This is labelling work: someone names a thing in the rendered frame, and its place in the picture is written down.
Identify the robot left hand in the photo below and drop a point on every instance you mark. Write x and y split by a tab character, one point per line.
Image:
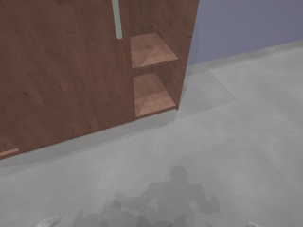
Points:
50	221

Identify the wardrobe door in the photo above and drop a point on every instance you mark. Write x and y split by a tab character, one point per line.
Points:
63	71
5	144

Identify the handle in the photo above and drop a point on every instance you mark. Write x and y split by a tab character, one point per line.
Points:
116	13

